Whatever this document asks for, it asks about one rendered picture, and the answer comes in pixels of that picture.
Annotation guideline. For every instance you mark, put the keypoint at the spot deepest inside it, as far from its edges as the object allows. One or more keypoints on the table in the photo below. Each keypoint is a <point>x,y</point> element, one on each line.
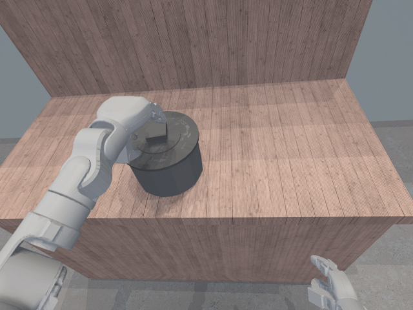
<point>291,165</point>

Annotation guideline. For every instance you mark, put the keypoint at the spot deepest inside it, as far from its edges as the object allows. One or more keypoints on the left robot upper arm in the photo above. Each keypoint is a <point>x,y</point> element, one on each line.
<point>30,281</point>

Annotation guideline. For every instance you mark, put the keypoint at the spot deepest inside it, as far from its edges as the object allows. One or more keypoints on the right robot hand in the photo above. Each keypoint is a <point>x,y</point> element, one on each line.
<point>325,295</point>

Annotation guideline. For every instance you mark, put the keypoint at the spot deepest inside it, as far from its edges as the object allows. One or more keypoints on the left robot hand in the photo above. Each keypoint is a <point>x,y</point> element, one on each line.
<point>131,112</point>

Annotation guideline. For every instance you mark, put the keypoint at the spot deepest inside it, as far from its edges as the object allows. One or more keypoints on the pot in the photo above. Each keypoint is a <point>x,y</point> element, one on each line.
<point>172,181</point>

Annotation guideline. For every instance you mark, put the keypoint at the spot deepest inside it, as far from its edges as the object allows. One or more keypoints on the robot left forearm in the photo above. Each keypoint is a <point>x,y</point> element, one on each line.
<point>83,178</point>

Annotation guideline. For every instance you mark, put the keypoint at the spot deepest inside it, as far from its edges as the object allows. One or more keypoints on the lid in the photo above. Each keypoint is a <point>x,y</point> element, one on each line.
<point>182,139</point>

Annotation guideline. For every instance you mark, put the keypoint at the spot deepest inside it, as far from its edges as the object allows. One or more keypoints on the knob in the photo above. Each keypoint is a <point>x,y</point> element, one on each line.
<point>156,131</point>

